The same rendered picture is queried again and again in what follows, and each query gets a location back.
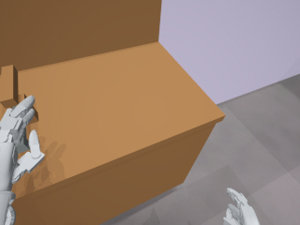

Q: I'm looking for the tap lever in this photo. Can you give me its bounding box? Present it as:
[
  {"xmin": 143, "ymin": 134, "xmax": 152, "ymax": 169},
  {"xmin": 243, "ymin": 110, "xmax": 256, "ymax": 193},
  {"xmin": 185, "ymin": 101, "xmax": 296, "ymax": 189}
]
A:
[{"xmin": 12, "ymin": 106, "xmax": 30, "ymax": 154}]

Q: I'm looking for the robot right hand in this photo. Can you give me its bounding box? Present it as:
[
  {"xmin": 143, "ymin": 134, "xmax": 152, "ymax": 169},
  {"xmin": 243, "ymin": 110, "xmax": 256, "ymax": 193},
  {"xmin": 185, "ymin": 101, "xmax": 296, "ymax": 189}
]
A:
[{"xmin": 223, "ymin": 187, "xmax": 261, "ymax": 225}]

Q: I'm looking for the robot left forearm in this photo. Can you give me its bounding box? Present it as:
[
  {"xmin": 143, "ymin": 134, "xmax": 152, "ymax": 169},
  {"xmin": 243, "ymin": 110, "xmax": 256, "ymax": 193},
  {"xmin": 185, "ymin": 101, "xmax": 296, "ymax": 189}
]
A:
[{"xmin": 0, "ymin": 190, "xmax": 17, "ymax": 225}]

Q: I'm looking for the counter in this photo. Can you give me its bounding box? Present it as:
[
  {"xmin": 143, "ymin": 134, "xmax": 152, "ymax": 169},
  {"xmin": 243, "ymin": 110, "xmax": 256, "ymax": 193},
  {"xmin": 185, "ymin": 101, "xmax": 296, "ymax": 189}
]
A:
[{"xmin": 0, "ymin": 0, "xmax": 226, "ymax": 225}]

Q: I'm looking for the robot left hand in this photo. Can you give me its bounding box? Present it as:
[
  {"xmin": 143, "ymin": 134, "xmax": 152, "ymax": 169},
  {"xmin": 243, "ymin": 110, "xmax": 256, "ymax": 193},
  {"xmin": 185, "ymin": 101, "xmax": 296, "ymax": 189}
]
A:
[{"xmin": 0, "ymin": 95, "xmax": 45, "ymax": 191}]

